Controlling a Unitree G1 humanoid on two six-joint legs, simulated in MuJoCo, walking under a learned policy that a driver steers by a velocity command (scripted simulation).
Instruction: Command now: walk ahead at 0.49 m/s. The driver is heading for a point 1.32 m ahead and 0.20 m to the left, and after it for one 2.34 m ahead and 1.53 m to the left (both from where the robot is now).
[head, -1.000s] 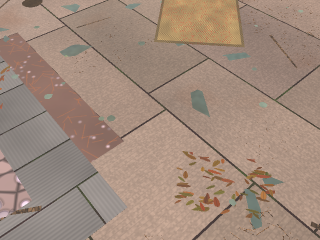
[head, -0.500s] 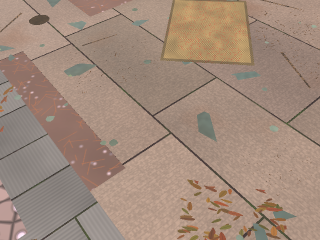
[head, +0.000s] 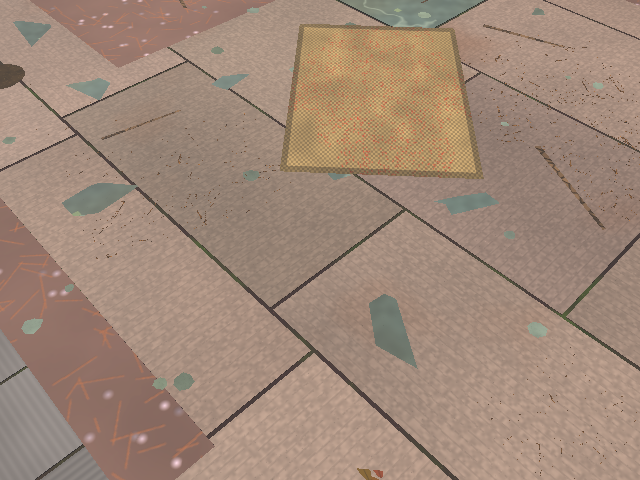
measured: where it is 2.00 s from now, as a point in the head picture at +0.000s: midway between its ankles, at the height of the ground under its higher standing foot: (250, 280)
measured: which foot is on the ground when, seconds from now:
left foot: down 0.00-0.32, up 0.34-0.84, down 0.86-1.00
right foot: up 0.00-0.28, down 0.30-0.88, up 0.90-1.00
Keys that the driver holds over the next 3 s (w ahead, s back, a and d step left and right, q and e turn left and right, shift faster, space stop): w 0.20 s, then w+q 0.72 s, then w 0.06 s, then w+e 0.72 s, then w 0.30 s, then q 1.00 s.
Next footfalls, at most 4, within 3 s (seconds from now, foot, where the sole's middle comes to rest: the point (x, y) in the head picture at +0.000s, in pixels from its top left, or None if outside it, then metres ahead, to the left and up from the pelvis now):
0.30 right None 0.34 -0.17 -0.78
0.86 left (265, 452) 0.58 0.12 -0.78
1.44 right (295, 305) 0.96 0.06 -0.78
1.92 left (209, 239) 1.19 0.30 -0.78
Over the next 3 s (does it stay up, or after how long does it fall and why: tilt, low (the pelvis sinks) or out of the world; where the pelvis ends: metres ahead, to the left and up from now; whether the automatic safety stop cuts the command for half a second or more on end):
stays up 1.21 0.23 0.00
